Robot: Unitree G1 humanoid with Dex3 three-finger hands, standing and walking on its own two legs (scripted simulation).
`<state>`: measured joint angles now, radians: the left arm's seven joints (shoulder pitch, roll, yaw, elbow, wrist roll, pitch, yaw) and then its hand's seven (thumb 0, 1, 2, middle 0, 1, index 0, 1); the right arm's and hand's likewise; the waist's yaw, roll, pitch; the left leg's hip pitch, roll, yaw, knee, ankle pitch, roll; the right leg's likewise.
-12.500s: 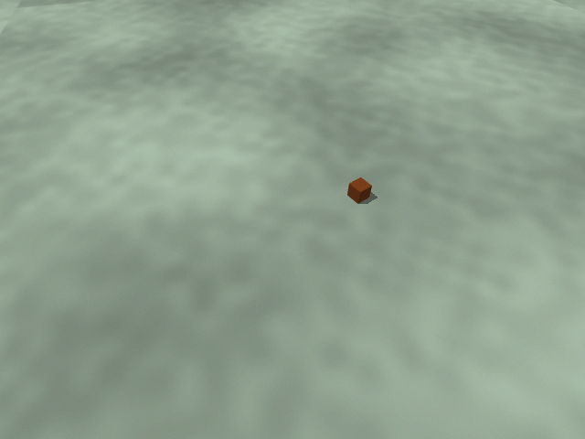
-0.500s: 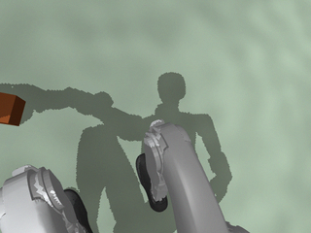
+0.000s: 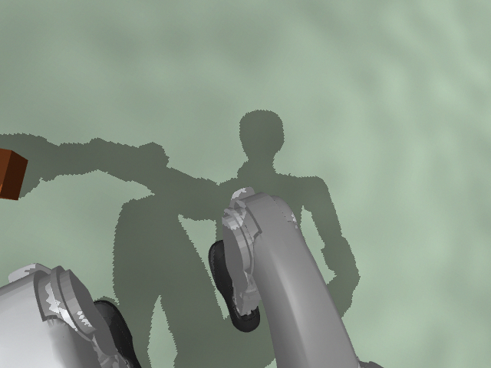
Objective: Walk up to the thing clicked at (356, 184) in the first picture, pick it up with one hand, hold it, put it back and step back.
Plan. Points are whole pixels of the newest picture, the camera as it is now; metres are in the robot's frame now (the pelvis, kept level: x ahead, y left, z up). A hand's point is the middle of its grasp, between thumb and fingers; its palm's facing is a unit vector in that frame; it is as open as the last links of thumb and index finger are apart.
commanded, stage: rise first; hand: left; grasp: from above
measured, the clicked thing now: out of the picture +0.49 +0.27 -0.29
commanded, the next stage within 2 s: approach in 0.30 s
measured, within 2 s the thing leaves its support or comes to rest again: neither
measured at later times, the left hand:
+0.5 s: hand out of the picture +0.46 +0.31 -0.18, palm faces -0.09 -0.41 -0.91, open 13.7 cm
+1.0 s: hand out of the picture +0.51 +0.25 -0.19, palm faces -0.08 -0.40 -0.91, open 14.3 cm
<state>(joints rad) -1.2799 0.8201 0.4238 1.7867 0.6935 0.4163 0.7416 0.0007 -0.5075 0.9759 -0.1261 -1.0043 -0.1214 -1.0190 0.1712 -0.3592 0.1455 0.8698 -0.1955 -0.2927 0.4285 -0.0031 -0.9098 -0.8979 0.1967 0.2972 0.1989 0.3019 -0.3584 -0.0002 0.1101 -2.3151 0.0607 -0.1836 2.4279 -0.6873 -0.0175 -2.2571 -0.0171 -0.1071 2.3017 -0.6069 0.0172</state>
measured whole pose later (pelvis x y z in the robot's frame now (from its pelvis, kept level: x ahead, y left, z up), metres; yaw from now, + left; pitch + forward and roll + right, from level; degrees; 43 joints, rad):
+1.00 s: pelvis +0.00 +0.00 +0.00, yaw -2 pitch +30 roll -10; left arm -1.38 0.88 0.42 1.79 0.68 0.42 0.83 0.00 -0.59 1.04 -0.11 -1.01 -0.08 -1.04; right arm 0.14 -0.41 0.20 0.85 -0.23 -0.31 0.46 0.00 -0.91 -0.90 0.20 0.30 0.20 0.30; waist -0.46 -0.02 0.21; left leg -2.28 0.07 -0.22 2.43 -0.70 -0.03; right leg -2.22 -0.01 -0.14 2.29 -0.61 0.01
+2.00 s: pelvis +0.00 +0.00 -0.01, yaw -2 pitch +28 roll -12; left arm -1.35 0.91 0.33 1.84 0.58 0.38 0.85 0.00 -0.57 1.08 -0.13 -0.95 -0.08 -1.01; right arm 0.13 -0.40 0.28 0.78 -0.23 -0.33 0.48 0.00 -0.91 -0.90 0.20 0.30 0.20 0.30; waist -0.45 -0.09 0.26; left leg -2.29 0.04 -0.26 2.48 -0.71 -0.03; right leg -2.20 -0.01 -0.16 2.31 -0.61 0.03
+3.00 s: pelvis +0.00 +0.01 -0.02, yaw -4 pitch +24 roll -14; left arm -1.33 0.98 0.28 1.86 0.51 0.35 0.86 0.00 -0.15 0.74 -0.50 -0.75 -0.53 -0.77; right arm 0.10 -0.46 0.35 0.70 -0.23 -0.36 0.48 0.00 -0.89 -0.90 0.20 0.30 0.20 0.30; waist -0.49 -0.11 0.32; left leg -2.28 0.03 -0.30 2.56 -0.74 -0.03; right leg -2.17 0.00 -0.19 2.36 -0.63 0.04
